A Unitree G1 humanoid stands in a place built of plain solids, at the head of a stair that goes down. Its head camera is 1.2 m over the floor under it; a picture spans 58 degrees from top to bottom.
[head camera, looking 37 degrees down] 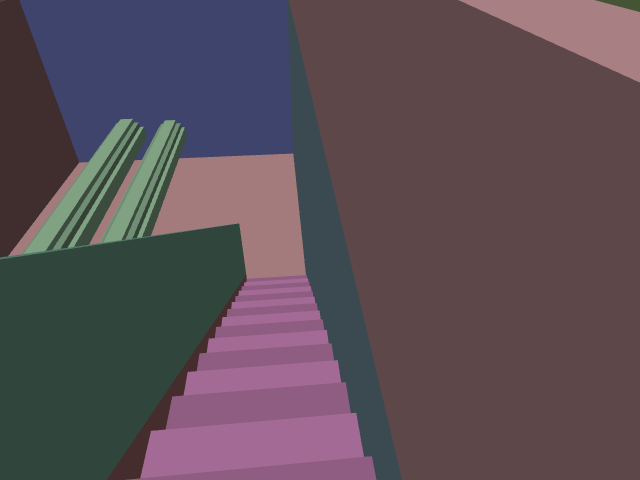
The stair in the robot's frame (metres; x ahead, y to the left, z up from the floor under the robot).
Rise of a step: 0.20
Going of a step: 0.29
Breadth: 0.90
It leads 5 degrees to the left of straight ahead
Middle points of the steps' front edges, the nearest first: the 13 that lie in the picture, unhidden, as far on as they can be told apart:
0.75 0.26 -0.39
1.05 0.29 -0.59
1.34 0.31 -0.79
1.63 0.34 -0.98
1.93 0.37 -1.18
2.22 0.40 -1.38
2.51 0.43 -1.57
2.81 0.45 -1.77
3.10 0.48 -1.97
3.39 0.51 -2.17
3.69 0.54 -2.36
3.98 0.57 -2.56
4.27 0.59 -2.76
